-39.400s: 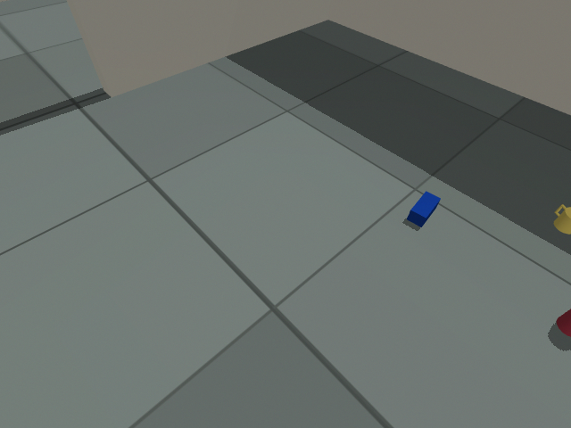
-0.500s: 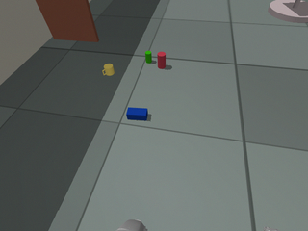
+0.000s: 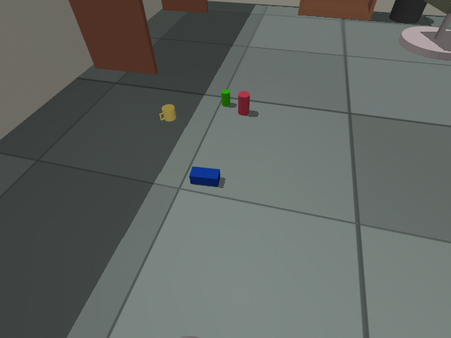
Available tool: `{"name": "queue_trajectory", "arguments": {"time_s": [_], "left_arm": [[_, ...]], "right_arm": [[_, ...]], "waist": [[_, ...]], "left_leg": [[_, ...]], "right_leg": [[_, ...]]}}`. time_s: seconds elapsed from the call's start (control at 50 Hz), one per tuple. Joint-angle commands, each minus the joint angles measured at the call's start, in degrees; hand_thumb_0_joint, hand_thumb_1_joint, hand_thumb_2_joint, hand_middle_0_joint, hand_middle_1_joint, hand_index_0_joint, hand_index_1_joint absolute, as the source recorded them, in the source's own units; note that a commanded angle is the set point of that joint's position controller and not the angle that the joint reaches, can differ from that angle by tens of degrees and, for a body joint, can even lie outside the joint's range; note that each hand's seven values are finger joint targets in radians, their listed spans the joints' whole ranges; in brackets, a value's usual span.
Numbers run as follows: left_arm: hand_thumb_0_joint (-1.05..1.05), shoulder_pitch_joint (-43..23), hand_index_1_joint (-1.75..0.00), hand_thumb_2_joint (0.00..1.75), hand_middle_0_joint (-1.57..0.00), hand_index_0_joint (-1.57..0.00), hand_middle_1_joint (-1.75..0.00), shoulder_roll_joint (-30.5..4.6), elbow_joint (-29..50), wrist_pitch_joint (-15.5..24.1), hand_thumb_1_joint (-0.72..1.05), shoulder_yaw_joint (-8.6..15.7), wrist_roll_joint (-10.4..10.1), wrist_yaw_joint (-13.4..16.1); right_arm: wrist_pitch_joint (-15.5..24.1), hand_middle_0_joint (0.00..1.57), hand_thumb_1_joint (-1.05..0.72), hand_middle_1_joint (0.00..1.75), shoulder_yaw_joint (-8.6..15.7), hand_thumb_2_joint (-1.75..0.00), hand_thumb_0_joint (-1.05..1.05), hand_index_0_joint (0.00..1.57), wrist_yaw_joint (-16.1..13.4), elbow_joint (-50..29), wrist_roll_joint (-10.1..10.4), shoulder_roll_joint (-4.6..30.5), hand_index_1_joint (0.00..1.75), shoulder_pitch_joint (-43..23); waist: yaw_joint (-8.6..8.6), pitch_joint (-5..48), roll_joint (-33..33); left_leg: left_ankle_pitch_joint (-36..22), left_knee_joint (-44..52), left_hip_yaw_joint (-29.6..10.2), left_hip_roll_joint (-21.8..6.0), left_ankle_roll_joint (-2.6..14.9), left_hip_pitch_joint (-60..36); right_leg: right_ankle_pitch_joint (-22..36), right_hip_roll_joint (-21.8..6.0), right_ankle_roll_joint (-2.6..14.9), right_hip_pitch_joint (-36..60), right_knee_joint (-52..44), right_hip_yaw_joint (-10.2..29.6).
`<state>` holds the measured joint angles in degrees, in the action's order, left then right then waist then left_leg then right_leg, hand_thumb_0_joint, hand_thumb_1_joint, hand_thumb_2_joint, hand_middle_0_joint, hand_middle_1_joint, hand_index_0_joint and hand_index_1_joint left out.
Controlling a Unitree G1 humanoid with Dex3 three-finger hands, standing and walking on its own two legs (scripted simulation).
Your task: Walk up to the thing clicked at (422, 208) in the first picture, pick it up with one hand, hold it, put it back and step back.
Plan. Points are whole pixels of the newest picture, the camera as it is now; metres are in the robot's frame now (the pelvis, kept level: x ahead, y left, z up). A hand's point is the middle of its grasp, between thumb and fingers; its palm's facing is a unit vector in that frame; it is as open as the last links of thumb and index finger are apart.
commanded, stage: step back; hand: left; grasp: from above
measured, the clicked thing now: (205, 176) +1.09 +0.21 -0.73
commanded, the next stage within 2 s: stand in 0.48 s
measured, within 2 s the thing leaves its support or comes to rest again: neither
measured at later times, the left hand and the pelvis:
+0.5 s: hand out of the picture +0.11 +0.30 -0.16, palm faces +0.02 -0.93 -0.36, open 7.4 cm; pelvis +0.04 +0.03 +0.00, yaw +1 degrees
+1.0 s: hand out of the picture +0.12 +0.29 -0.14, palm faces -0.03 -0.94 -0.34, open 7.4 cm; pelvis +0.04 +0.03 +0.01, yaw +1 degrees
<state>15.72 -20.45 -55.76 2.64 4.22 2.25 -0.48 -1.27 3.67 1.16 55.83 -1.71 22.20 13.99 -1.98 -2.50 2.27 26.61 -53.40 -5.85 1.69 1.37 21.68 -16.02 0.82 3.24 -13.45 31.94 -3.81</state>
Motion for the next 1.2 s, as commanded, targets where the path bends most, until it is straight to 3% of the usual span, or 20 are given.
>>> {"name": "queue_trajectory", "arguments": {"time_s": [0.0, 0.06, 0.14, 0.16, 0.2, 0.22, 0.24, 0.26, 0.28, 0.32, 0.34, 0.38, 0.42, 0.46, 0.5, 0.58, 0.68, 0.78, 0.9, 1.18], "left_arm": [[0.0, -2.7, -0.3, 0.9, -0.2, -0.2, -0.3, -15.7, 4.1, 2.8, 0.9, 4.0, -0.6, 1.5], [0.0, -2.5, -0.3, 0.9, -0.2, -0.2, -0.3, -15.6, 4.5, 2.8, 0.9, 3.5, -0.5, 1.5], [0.0, -3.1, -0.3, 0.9, -0.2, -0.2, -0.3, -14.9, 4.6, 1.6, 0.9, 2.7, -1.1, 1.7], [0.0, -3.4, -0.3, 0.9, -0.2, -0.2, -0.3, -15.0, 4.8, 1.2, 0.9, 2.6, -1.3, 1.8], [0.0, -4.0, -0.3, 0.9, -0.2, -0.2, -0.3, -14.2, 5.2, 0.4, 0.9, 1.9, -1.7, 1.8], [0.0, -3.4, -0.3, 0.9, -0.2, -0.2, -0.3, -12.7, 5.5, 0.0, 0.9, 1.2, -1.9, 1.7], [0.0, -2.8, -0.3, 0.9, -0.2, -0.2, -0.3, -11.1, 5.7, -0.3, 0.9, 0.9, -2.5, 1.7], [0.0, -1.4, -0.3, 0.9, -0.2, -0.2, -0.3, -10.5, 4.3, -1.0, 0.9, 0.6, -3.3, 1.8], [0.0, -2.1, -0.3, 0.9, -0.2, -0.2, -0.3, -11.5, 2.8, -1.4, 0.9, 0.9, -3.0, 1.9], [0.0, -2.8, -0.3, 0.9, -0.2, -0.2, -0.3, -11.4, 1.4, -1.4, 0.9, 0.7, -2.5, 1.5], [0.0, -1.6, -0.3, 0.9, -0.2, -0.2, -0.3, -11.5, 0.7, -1.1, 0.9, 0.6, -2.1, 1.4], [0.0, -1.0, -0.3, 0.9, -0.2, -0.2, -0.3, -12.9, -0.4, -0.4, 0.9, 1.0, -1.7, 1.7], [0.0, -5.6, -0.3, 0.9, -0.2, -0.2, -0.3, -15.0, -0.2, 0.1, 0.9, 1.2, -1.4, 1.6], [0.0, -8.5, -0.3, 0.9, -0.2, -0.2, -0.3, -12.1, -1.2, 0.1, 0.9, -0.9, -1.6, 1.0], [0.0, -8.0, -0.3, 0.9, -0.2, -0.2, -0.3, -11.0, -1.5, 0.3, 0.9, -1.4, -2.0, 1.0], [0.0, -9.8, -0.3, 0.9, -0.2, -0.2, -0.3, -12.3, -3.4, 0.3, 0.9, -1.5, -2.1, 1.0], [0.0, -10.8, -0.3, 0.9, -0.2, -0.2, -0.3, -12.0, -4.6, 0.2, 0.9, -1.8, -2.1, 0.9], [0.0, -12.3, -0.3, 0.9, -0.2, -0.2, -0.3, -12.0, -5.5, -0.2, 0.9, -1.8, -1.8, 0.8], [0.0, -11.7, -0.3, 0.9, -0.2, -0.2, -0.3, -12.1, -6.7, -0.4, 0.9, -1.8, -1.8, 0.5], [0.0, -11.7, -0.3, 0.9, -0.2, -0.2, -0.3, -12.2, -6.9, -0.5, 0.9, -1.9, -1.9, 0.6]], "right_arm": [[2.2, 0.2, -0.9, 0.3, 2.4, -0.9, 0.0, 0.2, -0.5, -3.3, 0.1, 9.7, 0.3, 1.2], [1.7, 0.2, -0.9, 0.3, 1.8, -0.9, 0.0, 0.2, -0.2, -3.9, -0.1, 8.4, 0.3, -0.3], [2.3, 0.2, -0.9, 0.3, 1.4, -0.9, 0.0, 0.2, -0.6, -4.3, 0.2, 7.1, 0.3, -2.9], [2.4, 0.2, -0.9, 0.3, 1.5, -0.9, 0.0, 0.2, -0.9, -4.0, 0.2, 7.2, 0.3, -2.4], [2.8, 0.2, -0.9, 0.3, 1.7, -0.9, 0.0, 0.2, -1.4, -2.7, 0.3, 7.8, 0.3, -0.6], [2.9, 0.2, -0.9, 0.3, 2.3, -0.9, 0.0, 0.2, -1.7, -2.6, 0.1, 10.0, 0.3, -0.9], [3.2, 0.2, -0.9, 0.3, 2.7, -0.9, 0.0, 0.2, -2.1, -3.2, -0.1, 12.6, 0.3, -1.8], [3.2, 0.2, -0.9, 0.3, 2.3, -0.9, 0.0, 0.2, -2.1, -4.3, 0.4, 14.1, 0.3, -5.7], [2.9, 0.2, -0.9, 0.3, 2.4, -0.9, 0.0, 0.2, -1.9, -4.3, 0.7, 15.0, 0.3, -7.8], [2.2, 0.2, -0.9, 0.3, 1.7, -0.9, 0.0, 0.2, -1.8, -3.7, 0.3, 13.0, 0.3, -10.2], [2.0, 0.2, -0.9, 0.3, 1.5, -0.9, 0.0, 0.2, -1.7, -3.8, 0.3, 12.4, 0.3, -11.2], [2.0, 0.2, -0.9, 0.3, 0.8, -0.9, 0.0, 0.2, -1.7, -3.2, 0.8, 10.7, 0.3, -12.7], [2.0, 0.2, -0.9, 0.3, 0.3, -0.9, 0.0, 0.2, -1.5, -1.8, 1.1, 8.8, 0.3, -11.0], [2.8, 0.2, -0.9, 0.3, -0.2, -0.9, 0.0, 0.2, -1.2, 0.1, 1.3, 9.9, 0.3, -9.3], [3.6, 0.2, -0.9, 0.3, -0.1, -0.9, 0.0, 0.2, -1.1, 0.7, 1.0, 10.6, 0.3, -11.3], [3.6, 0.2, -0.9, 0.3, -0.8, -0.9, 0.0, 0.2, -1.0, 2.2, 1.3, 9.3, 0.3, -11.4], [3.7, 0.2, -0.9, 0.3, -1.0, -0.9, 0.0, 0.2, -1.0, 3.8, 1.4, 9.1, 0.3, -13.1], [3.3, 0.2, -0.9, 0.3, -1.2, -0.9, 0.0, 0.2, -0.9, 4.8, 1.3, 9.3, 0.3, -13.9], [3.5, 0.2, -0.9, 0.3, -1.1, -0.9, 0.0, 0.2, -0.9, 6.0, 1.3, 9.6, 0.3, -13.7], [3.5, 0.2, -0.9, 0.3, -1.5, -0.9, 0.0, 0.2, -1.1, 7.2, 1.3, 9.7, 0.3, -11.4]], "waist": [[1.21, -2.9, -5.4], [0.6, -1.7, -8.0], [0.07, 1.6, -11.2], [0.49, 2.7, -10.8], [1.9, 4.3, -8.0], [1.61, 5.8, -3.2], [1.21, 7.9, 2.7], [-0.38, 8.4, 4.1], [0.1, 6.6, 6.2], [-0.15, 4.3, 6.7], [-0.51, 3.3, 7.0], [-0.68, 3.9, 4.8], [1.7, 4.0, -0.1], [3.08, 3.6, 0.5], [1.68, 5.9, -0.1], [2.43, 5.3, -2.2], [2.02, 5.6, -2.0], [2.04, 3.1, -1.6], [1.6, 2.3, -0.8], [2.16, 3.9, -2.3]], "left_leg": [[-5.8, -1.1, -3.4, -2.7, -1.08, 8.5], [-5.2, 6.5, 0.0, -3.7, -1.82, 4.3], [-8.9, 17.1, 7.0, -2.9, -1.41, -2.4], [-12.0, 20.1, 8.1, -2.5, -0.95, -4.7], [-22.3, 27.4, 7.7, -2.1, 0.64, -10.9], [-31.0, 26.2, 2.3, -6.3, 2.12, -14.3], [-35.0, 27.7, -7.0, -13.8, 5.32, -15.7], [-29.6, 28.9, -11.5, -18.4, 10.65, -11.2], [-22.7, 30.3, -12.0, -19.6, 12.36, -5.0], [-10.8, 32.6, -7.0, -16.2, 8.72, -0.8], [-9.1, 31.7, -5.1, -14.1, 6.3, -1.9], [-14.3, 26.8, -2.2, -11.3, 3.19, -1.3], [-13.7, 25.5, 0.4, -8.5, 0.95, -5.7], [-20.9, 29.0, -1.4, -9.4, 1.34, -11.6], [-29.5, 27.8, -1.2, -10.5, 1.81, -13.3], [-32.7, 29.5, 0.3, -10.1, 1.32, -15.0], [-31.1, 32.1, 1.0, -9.8, 0.29, -17.0], [-21.2, 35.6, 1.1, -9.4, -0.34, -14.5], [-16.6, 38.3, 0.6, -9.3, -0.96, -13.3], [-22.9, 36.9, 1.2, -9.6, -0.88, -15.7]], "right_leg": [[-4.2, -15.0, 4.21, 3.0, -17.6, 18.1], [7.4, -15.5, 6.36, 1.8, -14.8, 13.0], [32.5, -14.6, 5.48, 4.1, -5.3, 7.7], [35.7, -14.2, 4.87, 4.2, -2.2, 7.0], [31.6, -12.2, 2.26, 2.4, 3.8, 6.2], [25.1, -9.6, 0.39, -0.8, 6.5, 5.3], [15.8, -5.3, -1.6, -3.4, 11.0, 3.6], [0.7, -1.7, -2.33, -1.5, 11.5, 2.4], [-11.0, -2.2, -1.73, 2.5, 10.5, 2.7], [-10.8, -1.9, -1.21, 4.2, 5.5, 2.9], [-5.8, -2.6, -1.08, 3.7, 0.9, 3.0], [4.3, -5.0, -0.87, 6.5, -3.6, 6.2], [2.4, -9.1, 1.08, 1.2, -6.8, 12.9], [5.9, -7.7, -0.71, -0.4, -7.1, 9.6], [11.4, -6.9, -1.98, 3.3, -8.1, 7.8], [16.1, -7.8, -2.34, 5.3, -10.3, 7.9], [14.7, -8.2, -2.56, 6.2, -13.1, 7.7], [7.3, -8.2, -2.66, 6.0, -16.0, 7.8], [3.6, -8.0, -2.53, 5.9, -16.8, 7.5], [7.8, -8.7, -2.3, 5.9, -17.2, 7.8]]}}
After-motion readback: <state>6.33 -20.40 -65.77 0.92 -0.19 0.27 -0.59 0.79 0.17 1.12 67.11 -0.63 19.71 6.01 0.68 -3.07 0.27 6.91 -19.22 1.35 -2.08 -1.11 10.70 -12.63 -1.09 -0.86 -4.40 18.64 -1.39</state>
